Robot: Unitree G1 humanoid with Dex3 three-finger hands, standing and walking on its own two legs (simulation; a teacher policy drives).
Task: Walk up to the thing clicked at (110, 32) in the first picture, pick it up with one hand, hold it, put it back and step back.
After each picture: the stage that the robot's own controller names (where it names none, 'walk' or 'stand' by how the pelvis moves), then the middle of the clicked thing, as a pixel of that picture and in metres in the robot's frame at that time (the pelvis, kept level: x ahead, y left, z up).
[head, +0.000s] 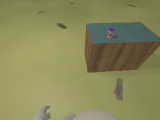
stand; (110, 33) +1.04 -0.22 -0.05
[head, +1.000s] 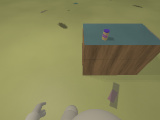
walk; (105, 34) +0.94 -0.11 -0.02
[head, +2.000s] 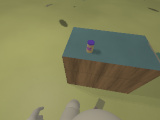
walk; (90, 46) +0.67 +0.08 -0.03
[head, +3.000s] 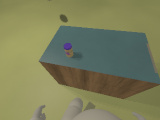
stand; (68, 50) +0.53 +0.24 -0.03
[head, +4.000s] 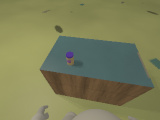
stand; (70, 58) +0.52 +0.20 -0.05
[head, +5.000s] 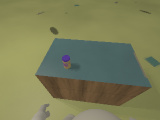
stand; (66, 62) +0.48 +0.22 -0.05
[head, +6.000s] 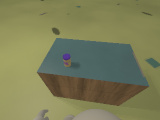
stand; (67, 60) +0.51 +0.22 -0.05
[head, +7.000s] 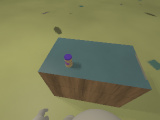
stand; (68, 60) +0.50 +0.21 -0.05
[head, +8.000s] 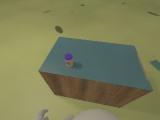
stand; (69, 60) +0.50 +0.21 -0.05
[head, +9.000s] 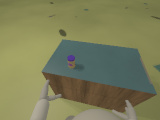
rise first; (71, 61) +0.51 +0.20 -0.05
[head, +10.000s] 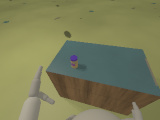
go down; (74, 61) +0.52 +0.19 -0.05
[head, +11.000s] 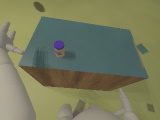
go down; (59, 49) +0.50 +0.19 +0.00
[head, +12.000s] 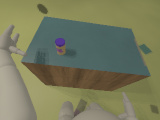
approach; (60, 46) +0.53 +0.19 +0.01
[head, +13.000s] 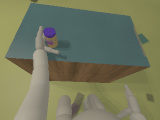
close in; (51, 38) +0.54 +0.21 +0.05
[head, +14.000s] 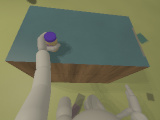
lift; (51, 42) +0.52 +0.20 +0.05
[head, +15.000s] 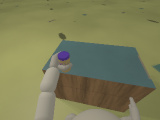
lift; (64, 62) +0.34 +0.17 +0.16
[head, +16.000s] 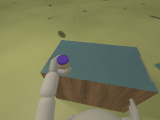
hold; (64, 65) +0.32 +0.18 +0.14
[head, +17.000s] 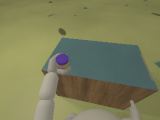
hold; (63, 64) +0.32 +0.18 +0.15
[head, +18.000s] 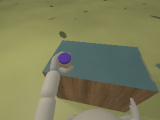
hold; (65, 63) +0.32 +0.16 +0.16
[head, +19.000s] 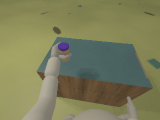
crouch; (64, 52) +0.42 +0.18 +0.14
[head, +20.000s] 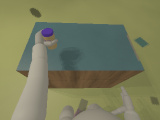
lower; (49, 39) +0.53 +0.21 +0.10
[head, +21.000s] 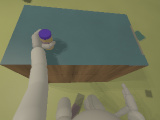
lower; (47, 40) +0.53 +0.21 +0.05
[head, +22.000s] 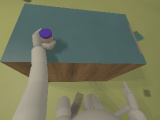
lower; (47, 39) +0.53 +0.21 +0.05
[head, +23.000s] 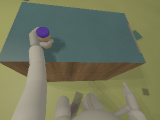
lower; (45, 38) +0.54 +0.22 +0.05
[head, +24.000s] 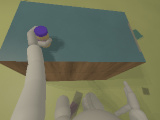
rest; (43, 37) +0.54 +0.22 +0.06
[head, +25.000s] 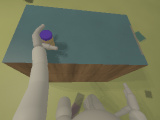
withdraw; (48, 40) +0.53 +0.21 +0.04
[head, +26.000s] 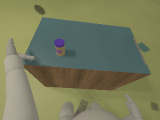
sink last; (60, 47) +0.51 +0.20 +0.02
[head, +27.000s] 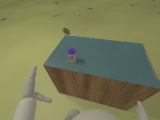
stand; (72, 55) +0.55 +0.21 +0.00
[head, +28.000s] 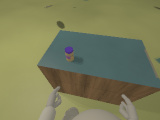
stand; (69, 54) +0.51 +0.20 +0.01
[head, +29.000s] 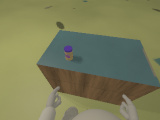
stand; (68, 53) +0.52 +0.21 +0.01
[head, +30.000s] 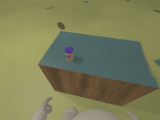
stand; (69, 54) +0.52 +0.21 +0.00
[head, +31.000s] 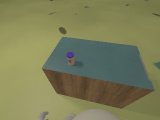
stand; (70, 58) +0.53 +0.20 -0.05
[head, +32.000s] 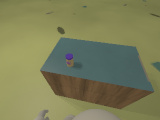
stand; (69, 60) +0.51 +0.20 -0.05
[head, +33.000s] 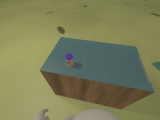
stand; (69, 60) +0.51 +0.21 -0.05
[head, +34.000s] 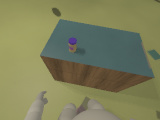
walk; (72, 45) +0.58 +0.17 -0.03
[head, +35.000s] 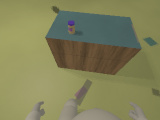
walk; (71, 27) +0.81 +0.27 -0.03
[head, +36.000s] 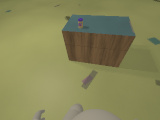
stand; (80, 23) +1.15 +0.24 -0.03
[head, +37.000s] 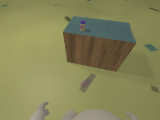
stand; (82, 25) +1.12 +0.18 -0.04
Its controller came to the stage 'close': yes
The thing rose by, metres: 0.21
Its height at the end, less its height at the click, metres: +0.00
